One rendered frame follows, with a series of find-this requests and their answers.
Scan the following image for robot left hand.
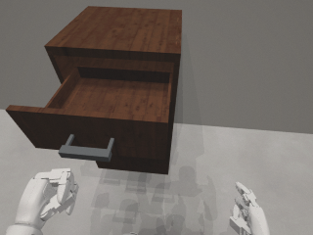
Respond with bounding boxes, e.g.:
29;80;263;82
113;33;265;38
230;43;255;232
15;168;79;230

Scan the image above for robot left forearm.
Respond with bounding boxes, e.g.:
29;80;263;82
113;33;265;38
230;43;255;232
6;223;43;235

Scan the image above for drawer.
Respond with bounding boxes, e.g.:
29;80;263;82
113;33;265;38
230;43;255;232
5;65;172;160

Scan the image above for cabinet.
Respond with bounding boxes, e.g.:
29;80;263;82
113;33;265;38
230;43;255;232
44;6;182;175

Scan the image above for robot right hand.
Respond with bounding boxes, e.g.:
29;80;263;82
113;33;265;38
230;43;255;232
230;181;270;235

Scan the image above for handle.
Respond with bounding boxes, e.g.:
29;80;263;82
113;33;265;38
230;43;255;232
58;134;114;163

